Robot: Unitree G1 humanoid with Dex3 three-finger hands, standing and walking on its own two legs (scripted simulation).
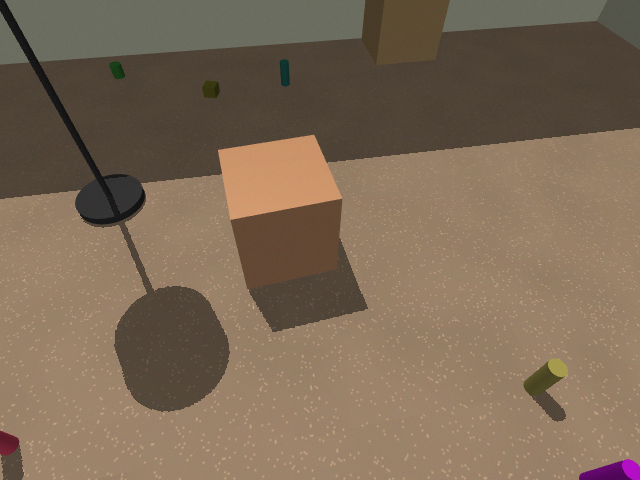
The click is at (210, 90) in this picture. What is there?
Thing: small box
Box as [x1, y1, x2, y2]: [202, 81, 219, 97]
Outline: 206,81 202,86 204,96 216,97 219,92 217,82
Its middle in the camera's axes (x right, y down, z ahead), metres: -0.62 -0.88 +2.28
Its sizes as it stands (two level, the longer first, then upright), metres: 0.074 0.072 0.063
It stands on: the floor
